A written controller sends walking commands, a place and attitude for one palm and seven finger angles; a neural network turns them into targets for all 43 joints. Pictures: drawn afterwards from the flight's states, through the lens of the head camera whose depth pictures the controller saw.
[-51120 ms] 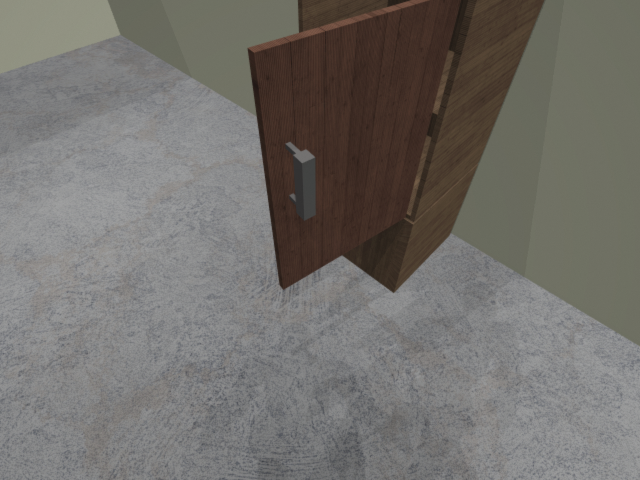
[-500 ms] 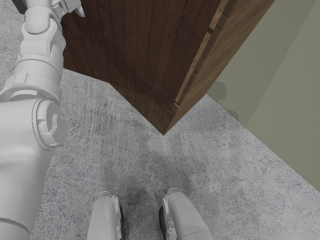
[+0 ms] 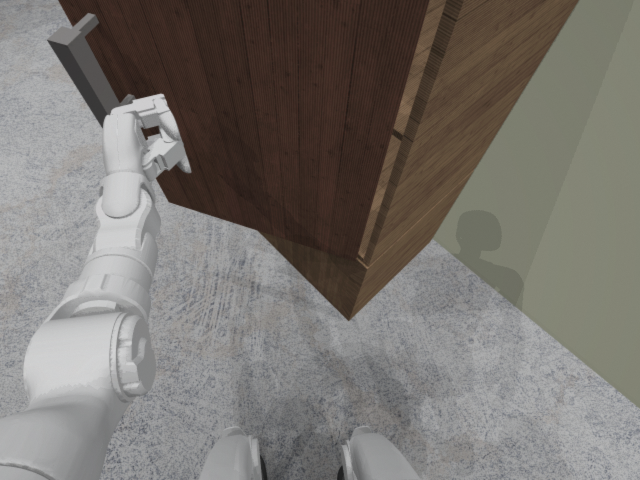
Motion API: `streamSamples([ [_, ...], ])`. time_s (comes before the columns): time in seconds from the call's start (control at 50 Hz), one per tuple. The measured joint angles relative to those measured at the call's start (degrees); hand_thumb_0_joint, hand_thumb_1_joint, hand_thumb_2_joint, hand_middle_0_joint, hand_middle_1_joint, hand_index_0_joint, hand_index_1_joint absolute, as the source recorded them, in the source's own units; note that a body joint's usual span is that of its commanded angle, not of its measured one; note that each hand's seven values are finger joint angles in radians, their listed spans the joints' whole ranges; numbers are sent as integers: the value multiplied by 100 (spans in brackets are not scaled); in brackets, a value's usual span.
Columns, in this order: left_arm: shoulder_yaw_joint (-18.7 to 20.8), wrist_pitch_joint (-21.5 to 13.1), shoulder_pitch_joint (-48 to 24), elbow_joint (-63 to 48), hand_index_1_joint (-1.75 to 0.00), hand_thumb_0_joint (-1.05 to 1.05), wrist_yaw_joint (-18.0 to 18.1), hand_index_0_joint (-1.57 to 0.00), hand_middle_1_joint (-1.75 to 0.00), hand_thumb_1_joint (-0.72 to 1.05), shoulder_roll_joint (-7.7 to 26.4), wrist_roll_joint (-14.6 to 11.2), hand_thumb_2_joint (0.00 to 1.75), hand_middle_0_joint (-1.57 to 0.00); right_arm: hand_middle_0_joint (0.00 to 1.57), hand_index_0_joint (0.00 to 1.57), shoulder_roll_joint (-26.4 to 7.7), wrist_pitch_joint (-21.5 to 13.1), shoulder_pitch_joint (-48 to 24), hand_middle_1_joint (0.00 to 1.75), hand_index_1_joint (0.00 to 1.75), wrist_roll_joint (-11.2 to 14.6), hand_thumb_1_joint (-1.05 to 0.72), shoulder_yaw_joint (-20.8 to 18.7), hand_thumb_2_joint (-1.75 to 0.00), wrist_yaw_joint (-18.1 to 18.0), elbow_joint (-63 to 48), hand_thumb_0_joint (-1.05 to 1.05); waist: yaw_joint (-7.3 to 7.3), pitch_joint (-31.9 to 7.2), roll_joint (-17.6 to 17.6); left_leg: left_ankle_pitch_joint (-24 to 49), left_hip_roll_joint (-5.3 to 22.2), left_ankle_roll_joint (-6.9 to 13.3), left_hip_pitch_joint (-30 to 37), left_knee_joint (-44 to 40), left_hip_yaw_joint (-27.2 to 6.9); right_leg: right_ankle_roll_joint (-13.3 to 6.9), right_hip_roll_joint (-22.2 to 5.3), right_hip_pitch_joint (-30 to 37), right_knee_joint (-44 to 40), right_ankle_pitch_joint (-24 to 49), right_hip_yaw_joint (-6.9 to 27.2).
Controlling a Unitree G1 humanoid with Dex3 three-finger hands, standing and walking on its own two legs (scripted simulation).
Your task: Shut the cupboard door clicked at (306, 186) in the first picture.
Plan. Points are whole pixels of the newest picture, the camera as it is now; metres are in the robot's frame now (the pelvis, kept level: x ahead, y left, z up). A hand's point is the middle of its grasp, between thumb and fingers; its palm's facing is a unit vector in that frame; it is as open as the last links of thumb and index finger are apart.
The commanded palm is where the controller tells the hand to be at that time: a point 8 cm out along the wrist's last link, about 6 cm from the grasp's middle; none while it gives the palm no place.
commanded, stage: pull the fist back off the door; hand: left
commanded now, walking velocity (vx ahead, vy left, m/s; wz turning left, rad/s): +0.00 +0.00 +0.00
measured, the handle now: (102, 75) +0.64 +0.23 +0.09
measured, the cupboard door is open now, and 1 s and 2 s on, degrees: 27 27 27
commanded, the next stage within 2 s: draw the hand back to the body in 0.20 s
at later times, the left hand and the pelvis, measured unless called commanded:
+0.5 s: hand (161, 161) +0.47 +0.13 +0.11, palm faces +0.07 -1.00 -0.06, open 3.1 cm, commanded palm +0.41 +0.18 +0.11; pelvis +0.01 +0.00 +0.01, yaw +0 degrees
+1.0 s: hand (17, 286) +0.30 +0.20 +0.17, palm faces +0.13 -0.97 -0.21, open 3.1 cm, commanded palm +0.27 +0.26 +0.18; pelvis +0.00 +0.02 +0.06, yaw +1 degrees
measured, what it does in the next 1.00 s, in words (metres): rises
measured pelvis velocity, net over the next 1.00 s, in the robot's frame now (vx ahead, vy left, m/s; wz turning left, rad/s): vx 0.00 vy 0.02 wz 0.03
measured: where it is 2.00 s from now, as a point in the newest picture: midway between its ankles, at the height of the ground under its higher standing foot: outside the picture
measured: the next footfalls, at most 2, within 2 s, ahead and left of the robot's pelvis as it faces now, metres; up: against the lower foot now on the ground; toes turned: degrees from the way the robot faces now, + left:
none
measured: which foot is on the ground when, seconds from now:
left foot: down 0.00-1.00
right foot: down 0.00-1.00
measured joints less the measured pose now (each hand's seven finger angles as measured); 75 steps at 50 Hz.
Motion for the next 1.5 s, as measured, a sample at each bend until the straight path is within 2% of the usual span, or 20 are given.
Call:
streamSamples([
  [0.06, -170, -123, 433, -444, -150, 2, -95, -130, -150, 90, -265, -222, 90, -130, 20, 20, -37, -3, -175, 30, 30, 57, -91, -77, -90, -58, -5, 1, 143, 15, -65, 10, -29, -15, 147, -82, -23, -9, -23, 161, -80, -4, -26],
  [0.1, -335, -232, 666, -707, -150, 2, -94, -130, -150, 90, -429, -283, 90, -130, 20, 20, -52, -24, -315, 30, 30, 87, -91, -117, -90, -90, 3, 1, 225, 9, -94, 2, -49, -19, 228, -102, -45, -10, -39, 260, -108, -21, -50],
  [0.18, -695, -376, 861, -913, -150, 2, -5, -130, -151, 90, -654, -232, 90, -130, 20, 20, -45, -57, -637, 29, 30, 130, -91, -154, -90, -126, 28, 1, 333, -31, -117, -36, -92, -20, 338, -78, -85, -4, -76, 400, -95, -76, -91],
  [0.24, -824, -315, 677, -656, -150, 2, 75, -130, -151, 90, -727, -149, 90, -130, 20, 20, -5, -54, -887, 29, 30, 148, -91, -111, -90, -154, 30, 1, 340, -37, -115, -49, -123, -11, 364, -41, -104, 5, -104, 439, -52, -106, -112],
  [0.36, -568, -198, 251, -219, -150, 2, 195, -130, -150, 90, -656, -115, 90, -130, 20, 20, 162, -55, -1114, 29, 30, 116, -91, 50, -90, -181, -78, 1, 232, -30, -120, -19, -134, 5, 280, -10, -48, 19, -124, 307, 42, -94, -56],
  [0.4, -405, -252, 379, -443, -150, 2, 154, -130, -150, 90, -626, -121, 90, -130, 20, 20, 208, -24, -1051, 29, 30, 104, -91, 73, -90, -170, -130, 1, 238, -43, -102, -18, -115, 10, 295, -27, 11, 23, -112, 284, 46, -81, 5],
  [0.46, -306, -292, 946, -1072, -150, 2, 28, -130, -150, 90, -582, -184, 90, -130, 20, 20, 236, 77, -844, 29, 30, 140, -91, 86, -90, -159, -196, 1, 319, -70, -34, -17, -92, 23, 508, -162, 130, 39, -98, 431, -55, -50, 122],
  [0.52, -397, -84, 1656, -1700, -150, 2, -155, -130, -150, 90, -559, -339, 90, -130, 20, 20, 229, 196, -594, 30, 30, 236, -91, 97, -90, -176, -223, 1, 455, -55, 39, 26, -95, 39, 917, -425, 209, 62, -101, 804, -307, 18, 195],
  [0.6, -581, 350, 2567, -2578, -150, 2, -371, -130, -150, 90, -632, -723, 90, -130, 20, 20, 202, 266, -387, 30, 30, 389, -91, 121, -90, -273, -201, 1, 619, -3, 60, 144, -122, 63, 1548, -843, 213, 83, -116, 1454, -765, 161, 188],
  [0.68, -800, 487, 3179, -3293, -150, 2, -477, -130, -150, 90, -688, -924, 90, -130, 20, 20, 152, 173, -461, 30, 30, 477, -91, 139, -90, -406, -164, 1, 702, 66, -22, 261, -154, 66, 2021, -1131, 130, 87, -130, 2000, -1141, 294, 96],
  [0.76, -1003, 573, 3539, -3785, -150, 2, -567, -130, -150, 90, -640, -902, 90, -130, 20, 20, 44, 46, -783, 30, 30, 523, -91, 120, -90, -501, -211, 1, 734, 150, -76, 338, -180, 79, 2290, -1251, 67, 99, -145, 2329, -1335, 388, 30],
  [0.84, -1086, 817, 3981, -4317, -148, 2, -707, -128, -148, 90, -588, -1004, 90, -128, 20, 20, -51, -59, -1152, 30, 30, 570, -91, 119, -90, -571, -361, 1, 791, 216, -55, 408, -214, 118, 2558, -1393, 100, 134, -178, 2594, -1487, 474, 57],
  [0.9, -1283, 1126, 4526, -5043, -143, 2, -364, -124, -143, 90, -474, -676, 90, -123, 20, 20, 11, -6, -1408, 29, 30, 565, -91, 130, -90, -708, -487, 1, 855, 275, -59, 534, -264, 134, 2929, -1710, 173, 184, -228, 2920, -1755, 592, 121],
  [0.98, -1444, 1459, 5142, -5855, -134, 2, 0, -116, -134, 90, -367, -444, 90, -115, 20, 20, 139, 54, -1635, 29, 30, 562, -91, 227, -90, -855, -616, 1, 973, 352, -66, 750, -331, 184, 3441, -2218, 209, 210, -283, 3419, -2245, 808, 140],
  [1.08, -1342, 1767, 5537, -6377, -121, 2, 257, -104, -121, 90, -271, -319, 90, -103, 20, 20, 279, 83, -1825, 30, 30, 541, -91, 407, -90, -915, -637, 1, 1117, 549, -92, 981, -383, 202, 3979, -2726, 174, 226, -315, 3998, -2810, 1057, 90],
  [1.18, -1185, 1956, 6084, -6989, -107, 2, 395, -90, -107, 90, -221, -286, 90, -90, 20, 20, 347, -3, -1840, 30, 30, 474, -91, 537, -90, -881, -584, 1, 1202, 701, -29, 1141, -424, 221, 4402, -3129, 175, 250, -344, 4449, -3277, 1257, 79],
  [1.28, -947, 2000, 6662, -7609, -92, 2, 442, -77, -92, 90, -128, -287, 90, -77, 20, 20, 376, -79, -1752, 30, 30, 405, -91, 581, -90, -845, -441, 1, 1253, 769, 27, 1242, -464, 237, 4675, -3416, 196, 272, -378, 4714, -3557, 1361, 91],
  [1.5, -72, 1938, 7824, -8556, -59, 2, 525, -47, -59, 90, 150, -306, 90, -47, 20, 20, 248, -237, -1520, 30, 30, 367, -91, 402, -90, -807, -197, 2, 1301, 741, 127, 1232, -459, 212, 4889, -3575, 204, 257, -370, 4931, -3737, 1363, 97],
])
